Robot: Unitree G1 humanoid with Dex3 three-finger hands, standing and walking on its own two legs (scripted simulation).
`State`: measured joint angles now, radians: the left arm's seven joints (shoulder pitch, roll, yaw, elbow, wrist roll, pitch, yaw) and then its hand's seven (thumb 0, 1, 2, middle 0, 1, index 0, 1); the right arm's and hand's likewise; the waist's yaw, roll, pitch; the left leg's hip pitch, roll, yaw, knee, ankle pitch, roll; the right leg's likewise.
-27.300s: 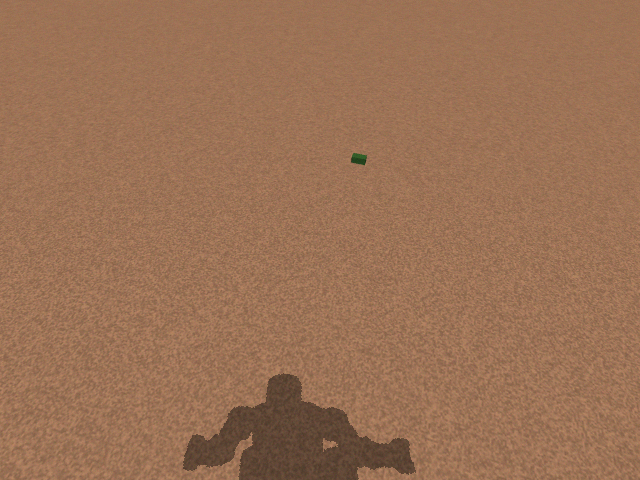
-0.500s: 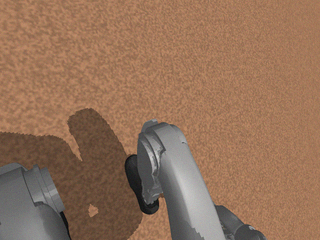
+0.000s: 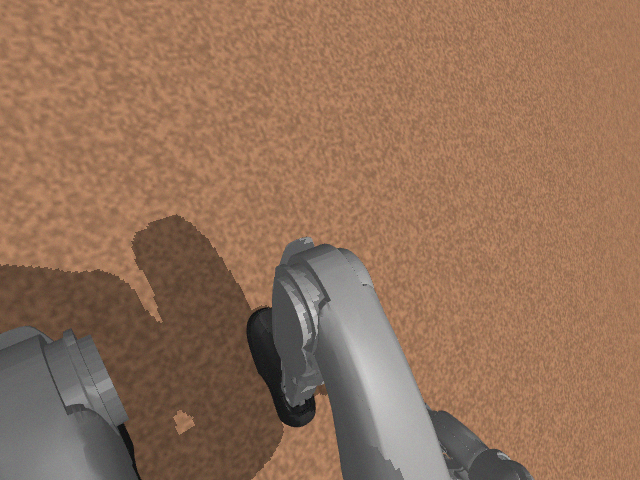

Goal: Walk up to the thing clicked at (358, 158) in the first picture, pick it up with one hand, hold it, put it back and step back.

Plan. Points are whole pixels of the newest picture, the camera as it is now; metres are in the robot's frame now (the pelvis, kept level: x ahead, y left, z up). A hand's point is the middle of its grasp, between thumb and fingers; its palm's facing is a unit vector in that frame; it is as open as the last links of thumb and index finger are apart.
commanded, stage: withdraw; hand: left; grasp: from above
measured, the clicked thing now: out of the picture +0.45 +0.34 -0.28
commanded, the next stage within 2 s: home in 0.86 s
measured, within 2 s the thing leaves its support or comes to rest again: neither
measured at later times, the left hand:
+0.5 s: hand out of the picture +0.44 +0.35 -0.08, palm faces -0.44 -0.10 -0.89, open 12.9 cm
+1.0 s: hand out of the picture +0.45 +0.35 -0.15, palm faces -0.37 -0.08 -0.92, open 12.5 cm
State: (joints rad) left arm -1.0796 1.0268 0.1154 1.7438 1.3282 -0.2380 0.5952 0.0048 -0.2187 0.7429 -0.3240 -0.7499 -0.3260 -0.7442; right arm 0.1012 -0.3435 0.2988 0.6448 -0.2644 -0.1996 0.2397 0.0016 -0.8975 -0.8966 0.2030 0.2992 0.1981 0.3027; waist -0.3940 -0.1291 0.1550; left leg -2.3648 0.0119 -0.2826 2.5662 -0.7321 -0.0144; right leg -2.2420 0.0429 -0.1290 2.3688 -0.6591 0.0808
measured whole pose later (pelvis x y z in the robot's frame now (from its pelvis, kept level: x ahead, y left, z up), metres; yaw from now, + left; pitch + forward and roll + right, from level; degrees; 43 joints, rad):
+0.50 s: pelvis +0.00 -0.01 +0.05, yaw +6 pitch +34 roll -10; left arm -1.00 0.76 0.00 1.29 1.16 -0.09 0.20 0.00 -0.29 0.83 -0.28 -0.79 -0.28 -0.80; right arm 0.14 -0.30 0.09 0.66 -0.10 -0.03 0.22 0.00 -0.91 -0.90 0.20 0.30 0.20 0.30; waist -0.23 0.03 -0.07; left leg -2.28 0.01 -0.17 2.36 -0.69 -0.01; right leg -2.19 -0.01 -0.05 2.25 -0.67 0.06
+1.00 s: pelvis -0.01 -0.01 +0.01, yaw +5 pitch +33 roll -11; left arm -1.07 0.88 0.10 1.48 1.34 -0.24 0.41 0.00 -0.23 0.80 -0.31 -0.76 -0.31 -0.76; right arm 0.21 -0.30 0.15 0.67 -0.17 -0.04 0.12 0.00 -0.90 -0.89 0.20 0.30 0.20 0.30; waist -0.32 -0.03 0.02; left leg -2.39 -0.01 -0.19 2.45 -0.64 -0.02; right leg -2.29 0.00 -0.06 2.33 -0.63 0.05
